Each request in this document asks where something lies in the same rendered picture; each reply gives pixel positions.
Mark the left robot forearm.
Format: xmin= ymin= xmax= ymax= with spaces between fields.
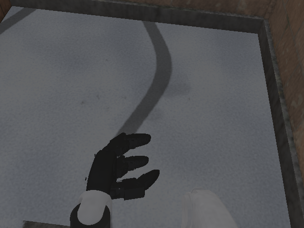
xmin=69 ymin=190 xmax=112 ymax=228

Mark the robot right thigh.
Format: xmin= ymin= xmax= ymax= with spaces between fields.
xmin=181 ymin=190 xmax=238 ymax=228

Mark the left robot hand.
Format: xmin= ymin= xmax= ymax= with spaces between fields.
xmin=85 ymin=132 xmax=160 ymax=200

